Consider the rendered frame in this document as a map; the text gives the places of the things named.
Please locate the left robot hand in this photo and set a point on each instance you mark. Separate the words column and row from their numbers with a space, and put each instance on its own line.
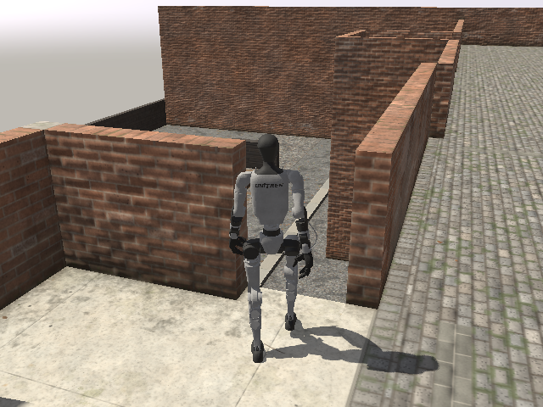
column 234, row 242

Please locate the right robot forearm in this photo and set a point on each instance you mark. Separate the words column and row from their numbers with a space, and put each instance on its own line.
column 303, row 233

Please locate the right robot hand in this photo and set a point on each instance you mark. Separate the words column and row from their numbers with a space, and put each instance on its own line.
column 308, row 263

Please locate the robot right upper arm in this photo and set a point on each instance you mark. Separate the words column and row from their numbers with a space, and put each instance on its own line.
column 298, row 193

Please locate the robot left upper arm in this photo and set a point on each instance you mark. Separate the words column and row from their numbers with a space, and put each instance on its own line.
column 242, row 181

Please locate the right robot shin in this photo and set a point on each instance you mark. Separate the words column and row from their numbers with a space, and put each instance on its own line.
column 291, row 292

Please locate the robot right foot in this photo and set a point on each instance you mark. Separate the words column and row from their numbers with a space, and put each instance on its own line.
column 289, row 325

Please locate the left robot forearm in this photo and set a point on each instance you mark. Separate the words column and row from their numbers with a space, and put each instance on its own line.
column 234, row 225

